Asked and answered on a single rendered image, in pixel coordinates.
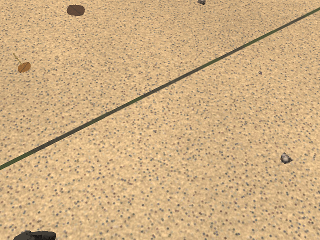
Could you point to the left robot hand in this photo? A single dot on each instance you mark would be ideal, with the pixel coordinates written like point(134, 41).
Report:
point(38, 235)

